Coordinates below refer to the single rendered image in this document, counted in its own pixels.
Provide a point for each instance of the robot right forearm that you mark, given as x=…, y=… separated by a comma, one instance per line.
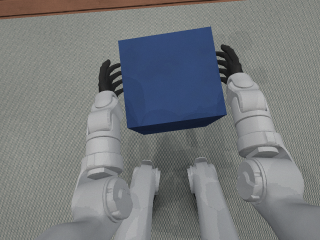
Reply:
x=256, y=133

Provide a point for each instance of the robot right hand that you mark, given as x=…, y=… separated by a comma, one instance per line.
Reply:
x=231, y=62

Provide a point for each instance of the robot left forearm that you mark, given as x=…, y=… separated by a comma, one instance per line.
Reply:
x=103, y=140

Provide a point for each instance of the carton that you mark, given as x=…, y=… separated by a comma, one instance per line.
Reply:
x=171, y=81

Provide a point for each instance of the left robot upper arm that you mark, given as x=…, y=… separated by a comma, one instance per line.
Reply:
x=98, y=209

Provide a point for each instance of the right robot shin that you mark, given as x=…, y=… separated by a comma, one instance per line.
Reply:
x=203, y=159

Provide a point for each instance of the right robot upper arm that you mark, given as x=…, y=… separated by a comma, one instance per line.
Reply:
x=274, y=186

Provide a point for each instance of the robot shin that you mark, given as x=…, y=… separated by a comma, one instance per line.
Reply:
x=144, y=162
x=203, y=159

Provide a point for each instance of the left robot shin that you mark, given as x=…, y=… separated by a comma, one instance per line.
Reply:
x=144, y=162

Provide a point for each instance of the robot left hand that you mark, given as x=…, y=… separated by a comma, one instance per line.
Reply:
x=105, y=79

